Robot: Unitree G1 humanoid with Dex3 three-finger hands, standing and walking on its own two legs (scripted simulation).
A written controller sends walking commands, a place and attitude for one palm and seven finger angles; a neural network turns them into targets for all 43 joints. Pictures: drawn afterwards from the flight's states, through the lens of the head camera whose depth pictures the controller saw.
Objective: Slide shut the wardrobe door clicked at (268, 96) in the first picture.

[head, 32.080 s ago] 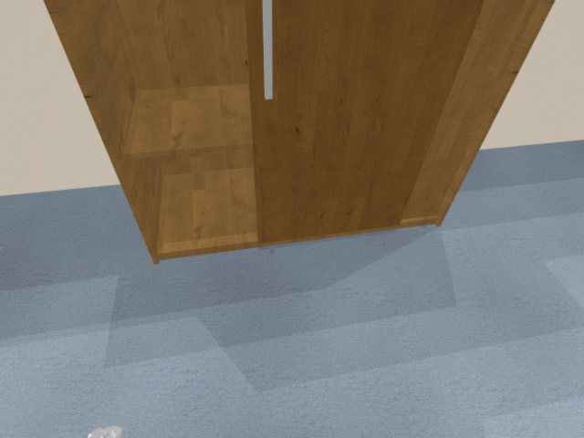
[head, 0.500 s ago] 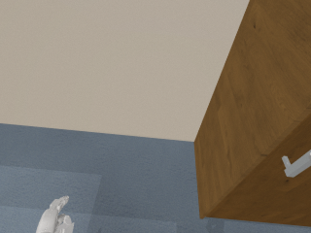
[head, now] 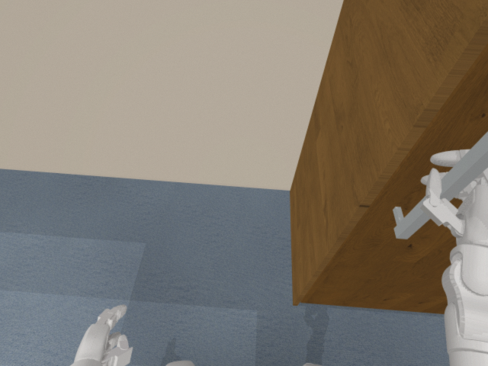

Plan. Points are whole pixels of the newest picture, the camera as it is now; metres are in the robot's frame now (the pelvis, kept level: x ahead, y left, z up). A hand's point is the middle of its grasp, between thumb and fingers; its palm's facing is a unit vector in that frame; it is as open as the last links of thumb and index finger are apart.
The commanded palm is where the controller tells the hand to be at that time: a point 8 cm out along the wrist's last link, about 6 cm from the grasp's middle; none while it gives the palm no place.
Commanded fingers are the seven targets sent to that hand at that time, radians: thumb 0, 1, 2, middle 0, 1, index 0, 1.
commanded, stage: stop walking and hold the door there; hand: right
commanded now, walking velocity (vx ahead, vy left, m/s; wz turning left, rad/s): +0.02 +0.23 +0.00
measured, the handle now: (441, 179) +0.37 -0.25 +0.13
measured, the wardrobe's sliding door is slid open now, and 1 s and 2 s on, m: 0.00 0.00 0.00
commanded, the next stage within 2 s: loosen the grip on the handle in 1.06 s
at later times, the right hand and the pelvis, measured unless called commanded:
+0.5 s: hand (436, 205) +0.33 -0.23 +0.13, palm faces +0.06 +0.99 -0.11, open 5.3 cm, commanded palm +0.30 -0.28 +0.12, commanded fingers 0.00 -0.90 -0.90 0.45 1.40 0.45 1.40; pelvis -0.01 -0.10 +0.01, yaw +1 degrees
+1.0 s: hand (432, 203) +0.33 -0.23 +0.13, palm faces +0.19 +0.96 -0.19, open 5.5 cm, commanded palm +0.30 -0.27 +0.12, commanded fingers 0.00 -0.90 -0.90 0.45 1.40 0.45 1.40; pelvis -0.02 -0.06 +0.01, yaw +3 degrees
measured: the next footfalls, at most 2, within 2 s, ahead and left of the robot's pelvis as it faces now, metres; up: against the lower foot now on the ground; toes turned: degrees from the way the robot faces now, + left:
right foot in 0.04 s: +0.03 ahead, -0.19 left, +0.00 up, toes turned -2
left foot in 0.20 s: +0.05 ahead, +0.05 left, +0.00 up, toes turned +5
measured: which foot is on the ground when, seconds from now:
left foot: down 0.00-0.04, up 0.06-0.18, down 0.20-0.38, up 0.40-0.80, down 0.82-1.00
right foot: up 0.00-0.02, down 0.04-1.00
